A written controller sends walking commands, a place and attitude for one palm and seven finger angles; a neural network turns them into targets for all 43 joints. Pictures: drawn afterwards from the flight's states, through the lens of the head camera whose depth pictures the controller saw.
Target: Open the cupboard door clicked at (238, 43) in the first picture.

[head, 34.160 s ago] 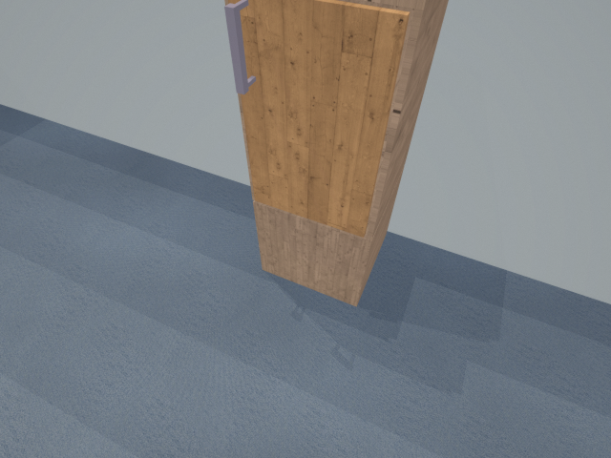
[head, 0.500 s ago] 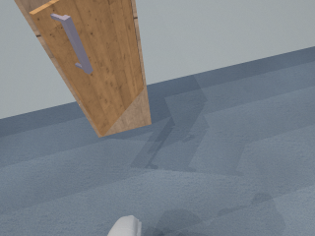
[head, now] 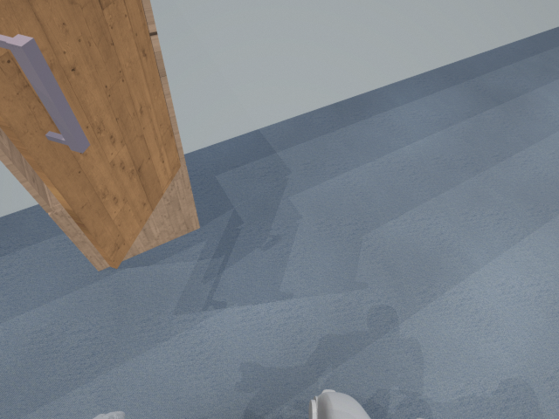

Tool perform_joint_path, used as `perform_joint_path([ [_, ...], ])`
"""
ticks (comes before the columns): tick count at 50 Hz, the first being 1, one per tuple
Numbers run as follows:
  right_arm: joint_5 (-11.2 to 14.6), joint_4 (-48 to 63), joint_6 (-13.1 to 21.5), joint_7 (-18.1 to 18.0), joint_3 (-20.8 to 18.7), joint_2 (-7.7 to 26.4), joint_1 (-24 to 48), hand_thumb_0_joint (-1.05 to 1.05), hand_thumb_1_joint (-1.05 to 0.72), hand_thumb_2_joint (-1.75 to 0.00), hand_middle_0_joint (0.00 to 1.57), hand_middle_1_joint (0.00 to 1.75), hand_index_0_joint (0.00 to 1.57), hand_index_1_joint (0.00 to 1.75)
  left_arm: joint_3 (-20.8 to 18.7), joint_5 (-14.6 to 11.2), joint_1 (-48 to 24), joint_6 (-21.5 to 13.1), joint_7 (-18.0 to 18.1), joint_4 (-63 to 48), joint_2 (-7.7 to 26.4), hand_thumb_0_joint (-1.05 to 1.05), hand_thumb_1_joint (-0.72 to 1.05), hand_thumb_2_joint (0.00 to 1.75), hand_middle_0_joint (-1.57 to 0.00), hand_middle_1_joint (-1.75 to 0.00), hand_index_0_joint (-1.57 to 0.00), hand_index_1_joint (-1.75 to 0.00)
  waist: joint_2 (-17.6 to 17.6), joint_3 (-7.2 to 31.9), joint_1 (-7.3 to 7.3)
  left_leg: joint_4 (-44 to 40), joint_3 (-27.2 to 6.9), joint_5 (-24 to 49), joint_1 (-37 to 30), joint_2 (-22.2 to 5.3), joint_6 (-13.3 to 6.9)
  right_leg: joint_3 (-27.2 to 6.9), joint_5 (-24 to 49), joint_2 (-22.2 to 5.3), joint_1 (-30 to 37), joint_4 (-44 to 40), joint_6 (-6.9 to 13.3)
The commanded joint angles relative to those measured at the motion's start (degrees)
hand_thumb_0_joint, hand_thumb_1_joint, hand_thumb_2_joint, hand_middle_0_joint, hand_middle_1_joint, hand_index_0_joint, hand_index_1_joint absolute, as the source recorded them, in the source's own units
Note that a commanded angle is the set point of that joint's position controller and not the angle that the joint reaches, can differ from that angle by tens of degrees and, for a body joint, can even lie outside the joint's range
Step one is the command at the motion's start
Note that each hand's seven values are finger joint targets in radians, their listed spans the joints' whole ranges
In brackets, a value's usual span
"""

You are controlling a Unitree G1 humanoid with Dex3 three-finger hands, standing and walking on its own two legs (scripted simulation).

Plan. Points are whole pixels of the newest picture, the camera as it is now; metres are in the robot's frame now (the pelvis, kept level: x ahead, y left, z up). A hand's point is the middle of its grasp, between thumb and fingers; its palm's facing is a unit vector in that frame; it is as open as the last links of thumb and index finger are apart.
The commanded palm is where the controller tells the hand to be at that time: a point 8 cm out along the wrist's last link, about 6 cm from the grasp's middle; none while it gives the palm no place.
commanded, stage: walk to a spot facing it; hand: left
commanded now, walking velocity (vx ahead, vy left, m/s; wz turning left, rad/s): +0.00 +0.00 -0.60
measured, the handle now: (41, 98) +0.47 +0.39 +0.14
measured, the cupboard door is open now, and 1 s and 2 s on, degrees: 43 43 43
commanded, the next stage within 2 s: turn to face it in 1.84 s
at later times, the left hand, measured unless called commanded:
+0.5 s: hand (203, 389) +0.17 +0.13 -0.17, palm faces -0.30 -0.93 -0.20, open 7.4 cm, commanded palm none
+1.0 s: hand (316, 265) +0.42 -0.05 -0.18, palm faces -0.67 -0.73 -0.15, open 7.4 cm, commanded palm none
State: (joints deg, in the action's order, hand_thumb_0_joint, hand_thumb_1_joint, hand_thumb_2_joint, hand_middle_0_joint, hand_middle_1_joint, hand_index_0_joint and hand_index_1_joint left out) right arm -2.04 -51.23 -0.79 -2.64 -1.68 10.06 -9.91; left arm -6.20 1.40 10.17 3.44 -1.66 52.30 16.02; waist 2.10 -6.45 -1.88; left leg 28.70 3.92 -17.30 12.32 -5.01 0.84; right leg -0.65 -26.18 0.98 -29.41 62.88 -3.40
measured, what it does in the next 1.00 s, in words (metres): walks ahead, turning right: right foot, then left foot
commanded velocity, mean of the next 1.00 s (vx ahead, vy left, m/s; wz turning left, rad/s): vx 0.23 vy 0.00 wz -0.59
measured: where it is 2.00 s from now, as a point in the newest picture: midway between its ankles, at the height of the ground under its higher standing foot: (412, 320)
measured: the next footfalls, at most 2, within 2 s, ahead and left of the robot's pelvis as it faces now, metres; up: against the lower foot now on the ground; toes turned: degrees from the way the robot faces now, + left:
right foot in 0.18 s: +0.04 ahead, -0.15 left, +0.00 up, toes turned -12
left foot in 0.58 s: +0.15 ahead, +0.07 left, +0.00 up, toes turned -19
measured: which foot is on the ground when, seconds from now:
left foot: down 0.00-0.18, up 0.20-0.56, down 0.58-1.00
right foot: up 0.00-0.16, down 0.18-0.58, up 0.60-1.00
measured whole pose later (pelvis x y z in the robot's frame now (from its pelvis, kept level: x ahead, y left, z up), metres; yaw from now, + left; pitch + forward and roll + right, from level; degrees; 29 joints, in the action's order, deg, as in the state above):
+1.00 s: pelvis +0.19 -0.10 -0.02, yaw -38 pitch +2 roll -1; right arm -2.3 -60.6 2.5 -2.0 -0.8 8.9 -29.7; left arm -4.0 1.6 2.2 1.4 -3.9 52.8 12.1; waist 0.0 -6.8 3.9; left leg 22.3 18.8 -26.8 -5.3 -7.2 3.9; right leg 8.3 -13.1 -0.5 -32.2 43.2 3.2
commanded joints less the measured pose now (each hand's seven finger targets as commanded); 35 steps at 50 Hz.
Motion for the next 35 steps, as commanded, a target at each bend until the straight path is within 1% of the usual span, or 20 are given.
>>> perform_joint_path([
  [1,0.13,2.54,1.39,-0.38,-3.33,12.20,-4.54,0.00,-0.90,-0.90,0.20,0.30,0.20,0.30,0.51,-0.20,-2.36,-1.11,-0.76,-5.09,0.70,0.00,0.90,0.90,-0.20,-0.30,-0.20,-0.30,-13.94,8.01,2.97,-5.85,-1.79,32.99,-8.34,-11.71,-6.71,4.06,1.93,-2.06,0.64,-9.98,0.04],
  [5,0.14,1.83,1.08,0.20,-3.97,14.01,-5.98,0.00,-0.90,-0.90,0.20,0.30,0.20,0.30,0.92,-0.31,-3.11,-1.74,-0.83,-5.24,1.03,0.00,0.90,0.90,-0.20,-0.30,-0.20,-0.30,-15.72,8.12,3.64,-2.54,-0.33,34.41,-8.44,-13.77,-5.92,6.50,2.63,-1.07,6.91,-21.50,1.93],
  [7,0.61,2.11,0.89,0.61,-4.16,14.17,-4.84,0.00,-0.90,-0.90,0.20,0.30,0.20,0.30,0.43,-0.30,1.22,-2.29,-0.63,-3.78,2.59,0.00,0.90,0.90,-0.20,-0.30,-0.20,-0.30,-12.80,9.52,0.91,4.41,2.04,31.61,-4.34,-12.48,-2.96,6.70,12.65,-0.75,17.32,-32.99,3.23],
  [8,1.32,2.85,0.80,0.96,-4.04,12.81,-3.88,0.00,-0.90,-0.90,0.20,0.30,0.20,0.30,-0.34,-0.01,6.72,-2.84,-0.11,-2.13,6.44,0.00,0.90,0.90,-0.20,-0.30,-0.20,-0.30,-4.36,12.72,-2.04,14.29,5.24,22.20,3.93,-10.09,0.19,0.37,26.22,-6.07,29.40,-38.52,5.44],
  [9,1.87,6.15,0.70,1.35,-2.54,7.18,-1.05,0.00,-0.90,-0.90,0.20,0.30,0.20,0.30,-2.17,0.55,11.01,-3.53,1.18,-0.92,14.04,0.00,0.90,0.90,-0.20,-0.30,-0.20,-0.30,17.73,13.20,-4.24,31.16,8.10,-15.71,21.30,0.27,3.71,-24.45,49.89,-23.01,37.12,-41.78,12.67],
  [10,1.81,6.43,-0.20,0.70,-2.45,9.29,0.71,0.00,-0.90,-0.90,0.20,0.30,0.20,0.30,-2.12,-0.52,12.92,-3.25,2.15,-0.02,15.01,0.00,0.90,0.90,-0.20,-0.30,-0.20,-0.30,16.74,13.75,-5.44,38.15,-2.10,-22.48,22.54,0.23,2.99,-25.06,52.97,-25.08,34.02,-40.68,17.39],
  [11,1.98,5.98,-0.48,0.85,-2.57,8.91,0.63,0.00,-0.90,-0.90,0.20,0.30,0.20,0.30,-1.60,-0.52,10.01,-2.83,2.44,-0.71,13.10,0.00,0.90,0.90,-0.20,-0.30,-0.20,-0.30,12.28,9.47,-3.66,40.70,-4.57,-18.55,24.24,-1.13,2.55,-22.02,40.87,-23.01,29.90,-42.02,18.08],
  [13,1.72,4.38,-0.63,1.10,-2.82,9.08,0.92,0.00,-0.90,-0.90,0.20,0.30,0.20,0.30,-1.01,-0.16,2.31,-2.45,3.23,-2.90,9.03,0.00,0.90,0.90,-0.20,-0.30,-0.20,-0.30,11.73,8.77,-0.52,39.74,-4.63,-11.49,23.20,-1.75,3.33,-18.08,36.44,-16.27,26.41,-41.05,15.25],
  [15,1.49,3.31,-1.08,1.46,-2.76,7.76,-0.35,0.00,-0.90,-0.90,0.20,0.30,0.20,0.30,-0.37,-0.27,0.90,-2.81,3.08,-3.80,7.73,0.00,0.90,0.90,-0.20,-0.30,-0.20,-0.30,6.46,8.75,1.16,36.54,-3.48,-7.90,18.54,-0.76,3.89,-15.15,33.32,-14.33,21.37,-41.81,13.98],
  [17,1.18,3.19,-1.04,1.97,-2.74,7.05,-0.88,0.00,-0.90,-0.90,0.20,0.30,0.20,0.30,-0.41,-0.02,1.25,-3.02,2.78,-3.62,7.99,0.00,0.90,0.90,-0.20,-0.30,-0.20,-0.30,4.10,9.14,1.19,31.34,-2.18,-6.20,16.22,0.39,4.03,-15.87,22.42,-12.98,20.48,-43.79,13.70],
  [20,1.00,3.99,-0.42,2.36,-2.91,7.15,1.05,0.00,-0.90,-0.90,0.20,0.30,0.20,0.30,-0.74,0.12,2.15,-3.33,2.07,-3.20,8.54,0.00,0.90,0.90,-0.20,-0.30,-0.20,-0.30,6.26,6.90,0.36,24.49,-1.59,-5.98,16.32,1.31,3.88,-19.37,8.17,-12.45,19.44,-47.06,14.34],
  [23,1.23,4.91,0.98,2.56,-3.05,7.10,1.97,0.00,-0.90,-0.90,0.20,0.30,0.20,0.30,-1.15,0.34,2.85,-3.76,1.49,-2.82,8.92,0.00,0.90,0.90,-0.20,-0.30,-0.20,-0.30,7.80,6.21,-0.33,16.17,-1.35,-8.21,13.95,2.62,3.06,-22.52,1.75,-12.34,19.04,-47.47,15.08],
  [26,1.26,3.30,2.21,2.17,-3.00,7.28,-2.67,0.00,-0.90,-0.90,0.20,0.30,0.20,0.30,-1.21,-0.09,0.63,-3.91,0.99,-3.15,8.03,0.00,0.90,0.90,-0.20,-0.30,-0.20,-0.30,6.65,5.25,2.47,3.59,-0.03,-2.92,1.31,4.48,2.51,-21.57,-0.75,-9.24,10.82,-44.58,12.85],
  [27,1.35,1.84,2.78,1.75,-3.22,8.29,-6.88,0.00,-0.90,-0.90,0.20,0.30,0.20,0.30,-0.88,-0.19,-0.61,-3.98,0.91,-3.57,6.41,0.00,0.90,0.90,-0.20,-0.30,-0.20,-0.30,2.60,6.39,4.82,-3.39,-0.90,-1.53,-9.15,3.04,2.05,-19.72,-2.00,-6.91,3.42,-40.05,10.68],
  [28,0.65,0.28,3.48,0.90,-4.05,12.88,-12.44,0.00,-0.90,-0.90,0.20,0.30,0.20,0.30,0.02,-0.64,-0.92,-4.00,0.45,-4.76,2.36,0.00,0.90,0.90,-0.20,-0.30,-0.20,-0.30,-10.94,8.64,7.39,-11.25,-12.38,-11.34,-19.33,-7.24,-0.75,-12.38,-4.72,-0.28,-6.55,-28.72,7.51],
  [29,-0.49,-0.69,3.72,0.55,-5.17,18.03,-19.03,0.00,-0.90,-0.90,0.20,0.30,0.20,0.30,0.69,-0.87,-3.49,-4.19,0.08,-6.80,-0.03,0.00,0.90,0.90,-0.20,-0.30,-0.20,-0.30,-23.76,8.74,9.94,-17.67,-32.58,-18.91,-21.94,-23.12,-6.70,-0.56,-10.77,4.77,-15.32,-9.22,3.81],
  [30,-0.29,-0.59,3.60,0.30,-4.76,17.57,-18.64,0.00,-0.90,-0.90,0.20,0.30,0.20,0.30,0.21,-0.10,-7.96,-4.55,-0.30,-7.96,1.90,0.00,0.90,0.90,-0.20,-0.30,-0.20,-0.30,-14.54,4.84,9.84,-19.95,-33.86,-17.17,-16.12,-26.52,-10.17,-3.84,-6.98,-1.37,-17.09,-1.46,4.02],
  [31,-0.42,0.76,3.88,0.76,-3.83,14.58,-15.57,0.00,-0.90,-0.90,0.20,0.30,0.20,0.30,-0.20,0.36,-6.63,-4.89,-0.96,-7.39,2.13,0.00,0.90,0.90,-0.20,-0.30,-0.20,-0.30,-8.45,2.68,7.30,-19.58,-28.79,-11.46,-12.58,-23.41,-10.23,-3.24,-1.40,-3.20,-16.19,2.60,3.85],
  [34,0.00,0.24,4.83,0.53,-1.93,8.92,-12.60,0.00,-0.90,-0.90,0.20,0.30,0.20,0.30,0.33,0.76,-4.33,-4.15,-1.90,-4.40,-0.66,0.00,0.90,0.90,-0.20,-0.30,-0.20,-0.30,-9.94,1.13,3.87,-15.39,-9.74,14.19,-10.66,-14.85,-3.68,-0.26,8.97,-5.13,-15.07,8.01,2.73],
  [35,0.22,-0.54,5.18,0.32,-1.58,8.48,-13.82,0.00,-0.90,-0.90,0.20,0.30,0.20,0.30,0.70,0.58,-3.72,-3.79,-2.09,-4.00,-1.62,0.00,0.90,0.90,-0.20,-0.30,-0.20,-0.30,-10.94,2.26,3.75,-13.97,-5.07,22.35,-12.03,-13.15,-2.27,1.02,10.71,-4.75,-14.94,8.16,2.50],
])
